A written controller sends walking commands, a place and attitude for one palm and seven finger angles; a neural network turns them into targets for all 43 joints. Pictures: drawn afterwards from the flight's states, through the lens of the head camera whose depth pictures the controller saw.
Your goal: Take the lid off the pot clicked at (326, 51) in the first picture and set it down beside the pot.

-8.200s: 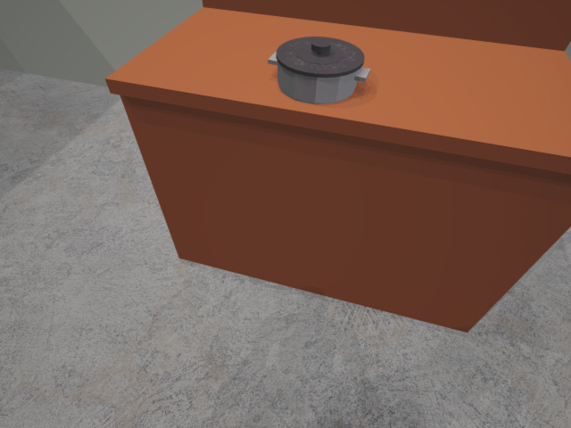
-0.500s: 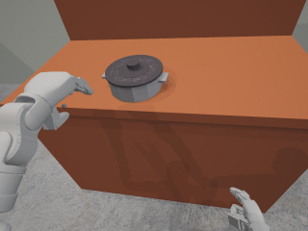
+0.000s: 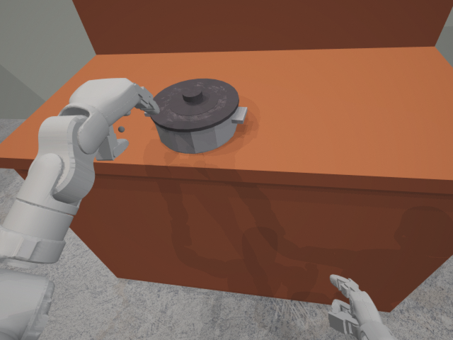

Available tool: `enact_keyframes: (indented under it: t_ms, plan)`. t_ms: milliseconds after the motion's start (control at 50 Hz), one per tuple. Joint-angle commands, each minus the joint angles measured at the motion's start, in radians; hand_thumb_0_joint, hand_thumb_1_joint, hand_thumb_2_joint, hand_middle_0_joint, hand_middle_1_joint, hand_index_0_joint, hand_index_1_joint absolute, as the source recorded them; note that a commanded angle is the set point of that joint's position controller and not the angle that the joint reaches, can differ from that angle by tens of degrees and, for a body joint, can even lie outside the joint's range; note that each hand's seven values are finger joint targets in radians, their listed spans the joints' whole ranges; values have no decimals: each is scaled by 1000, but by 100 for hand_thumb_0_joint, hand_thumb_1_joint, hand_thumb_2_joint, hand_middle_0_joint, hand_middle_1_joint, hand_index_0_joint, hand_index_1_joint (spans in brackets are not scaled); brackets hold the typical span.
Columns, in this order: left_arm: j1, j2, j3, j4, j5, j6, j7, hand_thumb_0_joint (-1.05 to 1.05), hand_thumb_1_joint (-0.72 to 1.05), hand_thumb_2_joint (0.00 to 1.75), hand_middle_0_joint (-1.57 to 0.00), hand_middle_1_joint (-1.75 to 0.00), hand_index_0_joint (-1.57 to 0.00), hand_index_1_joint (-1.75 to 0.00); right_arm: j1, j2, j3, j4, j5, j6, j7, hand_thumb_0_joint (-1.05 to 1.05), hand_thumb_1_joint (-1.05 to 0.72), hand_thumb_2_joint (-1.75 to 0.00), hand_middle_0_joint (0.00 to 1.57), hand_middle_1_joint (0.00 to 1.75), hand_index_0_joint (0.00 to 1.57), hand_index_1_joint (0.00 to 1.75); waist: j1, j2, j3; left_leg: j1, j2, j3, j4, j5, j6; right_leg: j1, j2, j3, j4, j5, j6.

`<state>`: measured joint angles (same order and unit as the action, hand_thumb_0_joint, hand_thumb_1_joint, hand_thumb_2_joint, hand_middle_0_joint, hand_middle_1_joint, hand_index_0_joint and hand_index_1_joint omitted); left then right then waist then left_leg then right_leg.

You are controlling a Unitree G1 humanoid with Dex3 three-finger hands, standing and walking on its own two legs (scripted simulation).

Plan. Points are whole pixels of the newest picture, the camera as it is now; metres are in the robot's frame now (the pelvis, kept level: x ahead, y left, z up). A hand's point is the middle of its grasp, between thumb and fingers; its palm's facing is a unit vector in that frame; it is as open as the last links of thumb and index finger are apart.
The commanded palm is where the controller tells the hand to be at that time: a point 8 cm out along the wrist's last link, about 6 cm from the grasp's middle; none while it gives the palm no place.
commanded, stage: move the open hand above the knob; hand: left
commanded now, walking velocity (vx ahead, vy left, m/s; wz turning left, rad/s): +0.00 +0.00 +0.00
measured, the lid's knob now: (192, 94) +0.58 +0.14 +0.15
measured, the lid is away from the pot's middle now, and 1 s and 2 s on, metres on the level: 0.00 0.00 0.00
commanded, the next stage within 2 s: lower the open fingers around the knob in 1.86 s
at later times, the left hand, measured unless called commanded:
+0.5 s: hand (157, 101) +0.45 +0.16 +0.22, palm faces -0.17 -0.03 -0.99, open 10.0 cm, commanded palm +0.42 +0.17 +0.29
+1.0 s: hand (181, 76) +0.52 +0.14 +0.23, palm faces -0.25 -0.03 -0.97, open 10.0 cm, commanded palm +0.52 +0.15 +0.29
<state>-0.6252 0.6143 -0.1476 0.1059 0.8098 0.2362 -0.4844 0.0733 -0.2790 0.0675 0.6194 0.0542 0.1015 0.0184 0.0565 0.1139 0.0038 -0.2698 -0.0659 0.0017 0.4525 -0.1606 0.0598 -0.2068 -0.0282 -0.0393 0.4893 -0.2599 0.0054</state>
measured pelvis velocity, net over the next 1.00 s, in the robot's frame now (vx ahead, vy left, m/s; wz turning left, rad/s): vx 0.04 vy -0.01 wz -0.01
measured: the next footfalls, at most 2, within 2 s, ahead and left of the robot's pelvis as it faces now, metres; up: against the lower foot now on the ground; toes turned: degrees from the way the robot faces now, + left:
none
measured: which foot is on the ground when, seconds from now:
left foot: down 0.00-1.00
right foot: down 0.00-1.00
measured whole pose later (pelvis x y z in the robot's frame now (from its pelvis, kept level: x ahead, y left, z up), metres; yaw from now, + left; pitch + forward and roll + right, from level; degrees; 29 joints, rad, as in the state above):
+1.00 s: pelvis +0.04 -0.01 +0.00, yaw -1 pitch +5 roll +0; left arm -1.22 0.51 -0.28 0.87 0.91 0.26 -0.50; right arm 0.22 -0.30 0.03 0.70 0.06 0.15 0.00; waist -0.08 0.06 -0.04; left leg -0.34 -0.05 0.00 0.46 -0.21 0.05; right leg -0.27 -0.02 -0.03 0.48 -0.30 -0.01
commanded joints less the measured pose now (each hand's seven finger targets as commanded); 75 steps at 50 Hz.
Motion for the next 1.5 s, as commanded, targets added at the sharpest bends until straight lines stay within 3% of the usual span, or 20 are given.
enact_keyframes:
  t_ms: [0,380,440,500,600,680,700,820,880,920,1020,1080,1160,1180,1220,1280,1320,1380,1420,1480]
  plan:
    - [-500,249,142,-151,31,17,33,0,-40,170,-87,-8,-87,-8,-165,-102,-37,-168,4,-43,-2,0,-90,-90,20,30,20,30,0,-77,-351,195,15,-58,-44,171,-14,12,42,-3,-55,137,-47]
    - [-718,169,43,116,44,61,16,0,-40,170,-87,-8,-87,-8,-107,-116,-50,-141,17,-14,-4,0,-90,-90,20,30,20,30,-45,-82,-388,205,-1,-52,10,253,-3,-9,46,3,-28,247,-50]
    - [-797,152,8,239,75,66,8,0,-40,170,-87,-8,-87,-8,-78,-112,-42,-122,16,-8,-10,0,-90,-90,20,30,20,30,-57,-157,-343,152,-5,-40,-7,191,-1,-22,44,1,-34,234,-43]
    - [-899,168,16,149,80,60,13,0,-40,170,-87,-8,-87,-8,-75,-109,-47,-127,13,-12,-8,0,-90,-90,20,30,20,30,-55,-93,-473,226,-8,-54,9,284,1,17,43,13,-24,285,-46]
    - [-906,168,13,352,90,67,5,0,-40,170,-87,-8,-87,-8,-28,-118,-46,-102,14,-3,-14,0,-90,-90,20,30,20,30,-68,-173,-402,157,-13,-40,3,232,4,15,46,11,-29,299,-41]
    - [-960,132,-28,405,74,63,4,0,-40,170,-87,-8,-87,-8,-12,-130,-58,-96,16,5,-21,0,-90,-90,20,30,20,30,-92,-153,-391,172,-14,-38,13,226,11,-7,47,12,-36,314,-42]
    - [-1051,177,2,361,101,53,7,0,-40,170,-87,-8,-87,-8,8,-125,-57,-87,10,1,-18,0,-90,-90,20,30,20,30,-88,-143,-471,190,-18,-39,13,261,11,28,47,24,-29,344,-40]
    - [-1087,164,-12,566,117,41,12,0,-40,170,-87,-8,-87,-8,65,-131,-63,-58,10,6,-28,0,-90,-90,20,30,20,30,-113,-175,-415,153,-19,-26,11,239,17,3,53,24,-40,357,-37]
    - [-1112,82,-81,578,99,32,15,0,-40,170,-87,-8,-87,-8,86,-136,-73,-52,14,13,-27,0,-90,-90,20,30,20,30,-133,-117,-408,191,-14,-33,17,291,17,-35,55,16,-48,364,-41]
    - [-1192,141,-32,570,130,17,25,0,-40,170,-87,-8,-87,-8,107,-135,-76,-42,6,7,-26,0,-90,-90,20,30,20,30,-132,-112,-481,225,-12,-40,22,332,16,-24,61,26,-41,370,-41]
    - [-1198,144,-33,735,138,18,31,0,-40,170,-87,-8,-87,-8,157,-148,-81,-7,9,14,-30,0,-90,-90,20,30,20,30,-153,-175,-420,168,-8,-29,10,308,19,-39,66,21,-54,372,-35]
    - [-1243,69,-101,727,122,15,39,0,-40,170,-87,-8,-87,-8,172,-153,-88,-4,11,15,-32,0,-90,-90,20,30,20,30,-173,-109,-440,210,-6,-33,16,348,19,-68,65,21,-64,380,-38]
    - [-1310,102,-81,831,156,20,48,0,-40,170,-87,-8,-87,-8,219,-156,-91,29,9,13,-37,0,-90,-90,20,30,20,30,-194,-136,-436,189,-2,-31,5,299,19,-97,73,25,-72,340,-35]
    - [-1293,80,-92,822,137,14,50,0,-40,170,-87,-8,-87,-8,225,-161,-94,27,9,12,-36,0,-90,-90,20,30,20,30,-192,-108,-446,212,0,-38,13,355,17,-100,73,20,-71,361,-39]
    - [-1332,198,3,769,173,-9,62,0,-40,170,-87,-8,-87,-8,232,-157,-96,17,-2,3,-31,0,-90,-90,20,30,20,30,-162,-97,-568,258,9,-43,29,438,19,-54,70,36,-48,395,-35]
    - [-1230,83,-74,841,155,-1,54,0,-40,170,-87,-8,-87,-8,250,-158,-104,20,4,9,-26,0,-90,-90,20,30,20,30,-174,-102,-491,257,15,-37,41,519,17,-102,74,20,-57,407,-36]
    - [-1233,214,23,837,174,-3,58,0,-40,170,-87,-8,-87,-8,240,-164,-95,11,0,10,-27,0,-90,-90,20,30,20,30,-149,-138,-517,218,15,-32,35,490,21,-53,73,32,-44,419,-30]
    - [-1269,77,-83,725,145,-11,48,0,-40,170,-87,-8,-87,-8,233,-155,-106,-6,5,9,-21,0,-90,-90,20,30,20,30,-166,-85,-526,294,22,-39,45,566,20,-100,72,21,-55,408,-33]
    - [-1289,170,-9,714,165,-17,51,0,-40,170,-87,-8,-87,-8,237,-155,-105,-4,-2,7,-20,0,-90,-90,20,30,20,30,-155,-81,-556,305,21,-48,52,571,20,-97,74,31,-47,404,-30]
    - [-1235,80,-76,748,136,-6,44,0,-40,170,-87,-8,-87,-8,233,-156,-105,0,8,13,-20,0,-90,-90,20,30,20,30,-166,-77,-481,292,21,-44,43,541,16,-133,73,17,-61,366,-35]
